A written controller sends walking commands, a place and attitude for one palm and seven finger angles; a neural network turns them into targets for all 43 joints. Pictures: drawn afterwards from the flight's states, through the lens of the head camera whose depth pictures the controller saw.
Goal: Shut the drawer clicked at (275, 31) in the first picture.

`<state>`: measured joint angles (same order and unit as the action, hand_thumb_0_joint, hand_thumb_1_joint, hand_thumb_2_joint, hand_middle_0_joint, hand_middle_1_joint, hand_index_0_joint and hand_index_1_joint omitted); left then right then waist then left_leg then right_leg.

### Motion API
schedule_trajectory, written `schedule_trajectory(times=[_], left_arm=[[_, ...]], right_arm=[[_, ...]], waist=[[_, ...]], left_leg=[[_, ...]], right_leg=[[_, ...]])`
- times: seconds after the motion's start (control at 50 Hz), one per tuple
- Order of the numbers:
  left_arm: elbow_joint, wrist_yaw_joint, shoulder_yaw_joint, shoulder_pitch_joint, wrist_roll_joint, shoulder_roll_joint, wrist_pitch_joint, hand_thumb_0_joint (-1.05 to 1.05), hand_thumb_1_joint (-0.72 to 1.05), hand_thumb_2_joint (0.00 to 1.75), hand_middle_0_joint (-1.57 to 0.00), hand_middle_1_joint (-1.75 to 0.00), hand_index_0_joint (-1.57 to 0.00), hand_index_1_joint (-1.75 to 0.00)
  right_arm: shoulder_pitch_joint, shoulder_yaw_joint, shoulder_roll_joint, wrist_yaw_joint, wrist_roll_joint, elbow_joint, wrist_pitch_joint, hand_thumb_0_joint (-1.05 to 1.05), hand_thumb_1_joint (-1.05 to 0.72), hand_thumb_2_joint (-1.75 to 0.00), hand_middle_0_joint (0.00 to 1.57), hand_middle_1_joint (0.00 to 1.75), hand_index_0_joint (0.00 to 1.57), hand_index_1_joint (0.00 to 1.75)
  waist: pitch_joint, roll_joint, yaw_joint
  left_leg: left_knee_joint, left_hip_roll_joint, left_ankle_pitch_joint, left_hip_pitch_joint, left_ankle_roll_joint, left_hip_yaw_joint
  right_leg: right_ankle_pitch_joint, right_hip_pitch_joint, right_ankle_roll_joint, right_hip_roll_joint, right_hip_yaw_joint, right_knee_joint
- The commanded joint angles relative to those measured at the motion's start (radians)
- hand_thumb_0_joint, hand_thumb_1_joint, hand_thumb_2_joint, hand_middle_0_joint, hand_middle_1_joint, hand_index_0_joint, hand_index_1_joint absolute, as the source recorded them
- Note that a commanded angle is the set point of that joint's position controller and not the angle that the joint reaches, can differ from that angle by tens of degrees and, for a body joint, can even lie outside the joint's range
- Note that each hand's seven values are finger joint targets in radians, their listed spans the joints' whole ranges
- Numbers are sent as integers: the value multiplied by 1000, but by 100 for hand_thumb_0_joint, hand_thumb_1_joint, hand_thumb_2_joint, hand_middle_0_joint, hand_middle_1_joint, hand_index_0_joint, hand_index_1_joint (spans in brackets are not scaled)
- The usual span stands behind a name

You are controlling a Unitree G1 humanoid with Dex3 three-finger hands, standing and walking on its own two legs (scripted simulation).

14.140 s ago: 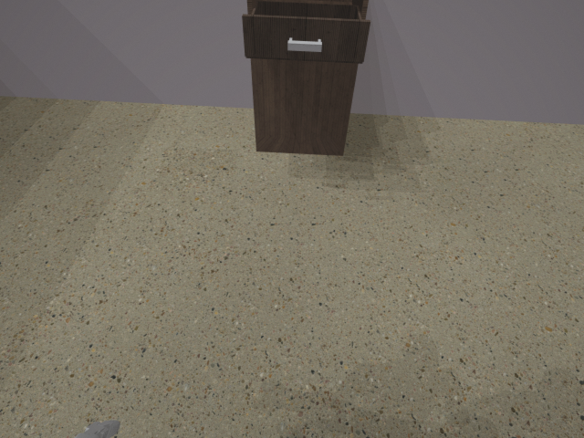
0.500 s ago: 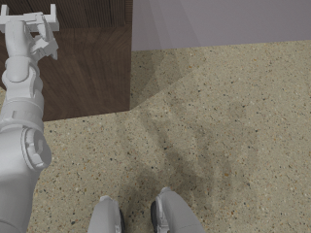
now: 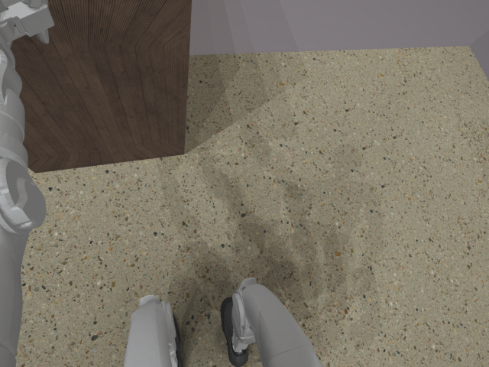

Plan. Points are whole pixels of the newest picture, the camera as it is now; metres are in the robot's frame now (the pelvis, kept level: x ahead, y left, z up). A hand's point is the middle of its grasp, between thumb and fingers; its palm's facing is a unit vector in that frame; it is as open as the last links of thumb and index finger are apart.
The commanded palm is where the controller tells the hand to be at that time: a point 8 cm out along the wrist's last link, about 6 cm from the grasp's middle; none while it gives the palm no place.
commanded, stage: pull the fist back off the drawer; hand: left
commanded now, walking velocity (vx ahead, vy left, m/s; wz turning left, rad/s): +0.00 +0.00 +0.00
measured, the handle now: out of the picture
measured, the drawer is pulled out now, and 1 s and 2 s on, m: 0.00 0.00 0.00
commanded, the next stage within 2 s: draw the hand back to the body in 0.68 s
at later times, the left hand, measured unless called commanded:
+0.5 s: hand (42, 11) +0.60 +0.18 +0.08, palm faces +0.05 -1.00 -0.02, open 2.9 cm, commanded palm +0.58 +0.19 +0.09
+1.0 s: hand (18, 38) +0.54 +0.19 +0.10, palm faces +0.04 -1.00 -0.04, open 3.3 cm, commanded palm +0.50 +0.23 +0.13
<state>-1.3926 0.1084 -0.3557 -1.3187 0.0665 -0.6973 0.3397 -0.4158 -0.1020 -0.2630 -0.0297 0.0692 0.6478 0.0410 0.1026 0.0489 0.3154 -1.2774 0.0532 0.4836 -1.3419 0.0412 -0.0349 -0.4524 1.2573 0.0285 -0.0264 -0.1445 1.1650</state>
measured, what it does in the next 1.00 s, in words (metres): rises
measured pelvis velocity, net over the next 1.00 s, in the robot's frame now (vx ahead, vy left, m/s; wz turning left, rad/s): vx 0.07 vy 0.01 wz -0.02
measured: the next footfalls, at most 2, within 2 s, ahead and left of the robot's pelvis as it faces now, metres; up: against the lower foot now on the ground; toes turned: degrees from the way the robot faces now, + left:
none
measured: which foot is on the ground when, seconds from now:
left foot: down 0.00-1.00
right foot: down 0.00-1.00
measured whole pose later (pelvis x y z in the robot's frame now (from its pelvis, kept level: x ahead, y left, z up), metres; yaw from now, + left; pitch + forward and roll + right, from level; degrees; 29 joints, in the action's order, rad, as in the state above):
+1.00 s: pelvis +0.07 +0.01 +0.06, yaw -1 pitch +24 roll -4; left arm -0.76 0.15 -0.35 -0.61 -0.13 -0.39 0.29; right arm -0.41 -0.03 -0.25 -0.07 0.00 0.57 0.11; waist 0.14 0.05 0.14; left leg -1.01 0.05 0.50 -0.93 0.05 0.04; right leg -0.45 0.89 0.01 -0.05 -0.05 0.92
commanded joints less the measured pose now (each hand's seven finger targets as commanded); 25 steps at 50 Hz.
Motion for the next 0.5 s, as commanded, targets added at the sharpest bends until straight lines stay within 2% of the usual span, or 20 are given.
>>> schedule_trajectory(times=[0.0,0.02,0.04,0.06,0.08,0.1,0.12,0.14,0.18,0.2,0.24,0.3,0.32,0.34,0.36,0.38,0.4,0.42,0.46,0.48], left_arm=[[257,-37,11,-656,-8,-171,43,0,90,90,-140,-160,-140,-160],[241,-38,4,-648,-6,-186,35,0,90,90,-140,-160,-140,-160],[252,-36,7,-657,-5,-180,35,0,90,90,-140,-160,-140,-160],[263,-36,-1,-664,-4,-192,33,0,90,90,-140,-160,-140,-160],[269,-35,11,-674,0,-179,30,0,90,90,-140,-160,-140,-160],[269,-36,-1,-670,-2,-190,29,0,90,90,-140,-160,-140,-160],[249,-36,13,-656,0,-167,20,0,90,90,-140,-160,-140,-160],[245,-38,-10,-651,-3,-180,20,0,90,90,-140,-160,-140,-160],[245,-37,2,-640,-1,-170,11,0,90,90,-140,-160,-140,-160],[231,-38,-5,-628,0,-173,5,0,90,90,-140,-160,-140,-160],[246,-39,-14,-627,1,-179,5,0,90,90,-140,-160,-140,-160],[242,-35,-15,-589,-4,-178,-8,0,90,90,-140,-160,-140,-160],[247,-34,-33,-576,-7,-193,-9,0,90,90,-140,-160,-140,-160],[264,-30,-43,-565,-8,-200,-3,0,90,90,-140,-160,-140,-160],[280,-27,-60,-529,-15,-212,-2,0,90,90,-140,-160,-140,-160],[297,-21,-52,-507,-21,-197,1,0,90,90,-140,-160,-140,-160],[308,-15,-43,-483,-27,-169,2,0,90,90,-140,-160,-140,-160],[303,-13,-59,-451,-33,-180,1,0,90,90,-140,-160,-140,-160],[312,-9,-56,-414,-45,-160,2,0,90,90,-140,-160,-140,-160],[323,-6,-66,-378,-46,-166,3,0,90,90,-140,-160,-140,-160]], right_arm=[[-242,68,-231,21,3,0,-24,0,-90,-90,20,30,20,30],[-246,66,-233,23,2,-1,-25,0,-90,-90,20,30,20,30],[-247,66,-233,22,2,-5,-28,0,-90,-90,20,30,20,30],[-250,66,-234,22,3,-5,-29,0,-90,-90,20,30,20,30],[-246,66,-233,20,4,-7,-31,0,-90,-90,20,30,20,30],[-249,67,-232,19,5,-7,-33,0,-90,-90,20,30,20,30],[-249,66,-232,16,4,-8,-34,0,-90,-90,20,30,20,30],[-255,66,-233,14,6,-10,-35,0,-90,-90,20,30,20,30],[-250,67,-234,13,4,-15,-34,0,-90,-90,20,30,20,30],[-250,67,-234,12,4,-15,-34,0,-90,-90,20,30,20,30],[-252,68,-232,10,5,-21,-37,0,-90,-90,20,30,20,30],[-250,67,-232,7,2,-26,-36,0,-90,-90,20,30,20,30],[-251,67,-230,7,2,-29,-36,0,-90,-90,20,30,20,30],[-256,70,-230,6,1,-33,-36,0,-90,-90,20,30,20,30],[-253,70,-229,5,-1,-41,-34,0,-90,-90,20,30,20,30],[-252,72,-225,3,-2,-43,-31,0,-90,-90,20,30,20,30],[-245,76,-222,-1,-5,-46,-29,0,-90,-90,20,30,20,30],[-242,76,-223,-1,-6,-47,-27,0,-90,-90,20,30,20,30],[-240,78,-222,-3,-9,-50,-22,0,-90,-90,20,30,20,30],[-237,81,-221,-4,-11,-54,-19,0,-90,-90,20,30,20,30]], waist=[[518,298,95],[516,285,95],[528,312,92],[541,309,90],[553,329,88],[548,326,82],[533,305,87],[532,296,82],[527,297,78],[509,275,78],[518,298,67],[512,263,61],[525,245,54],[550,255,45],[569,266,26],[585,272,18],[585,267,13],[575,244,4],[552,230,4],[563,227,-13]], left_leg=[[161,4,-126,554,5,-124],[163,3,-117,543,5,-127],[162,1,-127,559,5,-130],[161,3,-136,567,3,-133],[160,2,-125,568,1,-135],[158,1,-127,566,1,-134],[161,2,-112,554,1,-138],[163,1,-116,553,3,-142],[164,3,-97,543,2,-142],[166,2,-81,524,3,-140],[167,0,-77,526,3,-138],[166,0,-75,498,5,-128],[159,-2,-85,479,9,-116],[158,-2,-110,503,8,-118],[161,-3,-139,513,5,-109],[164,-1,-170,536,2,-108],[168,0,-174,551,0,-109],[170,1,-167,541,1,-106],[176,2,-191,548,2,-101],[178,1,-198,546,2,-94]], right_leg=[[44,-63,-6,-30,86,-155],[40,-71,-6,-29,86,-156],[43,-55,-2,-29,83,-150],[51,-60,-3,-28,81,-148],[45,-52,-2,-28,81,-144],[46,-60,0,-28,82,-145],[39,-54,-1,-29,80,-147],[40,-55,0,-29,78,-144],[32,-48,-1,-28,77,-142],[25,-54,-2,-28,77,-145],[20,-53,1,-27,79,-140],[19,-81,-2,-27,82,-146],[21,-110,-4,-28,87,-149],[33,-116,-3,-29,86,-144],[49,-144,-1,-29,87,-148],[66,-156,0,-29,86,-148],[69,-153,0,-31,84,-151],[64,-166,-1,-32,86,-154],[80,-171,-2,-33,85,-160],[83,-193,-2,-33,88,-163]])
